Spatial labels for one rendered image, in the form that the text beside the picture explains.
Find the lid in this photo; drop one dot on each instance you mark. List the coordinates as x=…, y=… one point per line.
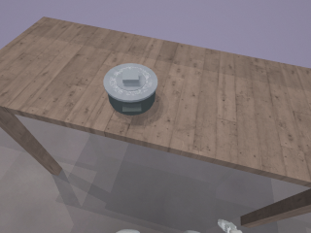
x=130, y=92

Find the knob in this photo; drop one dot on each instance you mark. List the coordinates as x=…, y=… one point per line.
x=130, y=76

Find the table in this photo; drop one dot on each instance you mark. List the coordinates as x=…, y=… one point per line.
x=241, y=112

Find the pot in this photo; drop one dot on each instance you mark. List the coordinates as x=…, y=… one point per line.
x=132, y=108

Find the robot right hand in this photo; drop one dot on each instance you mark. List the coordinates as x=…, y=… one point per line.
x=228, y=227

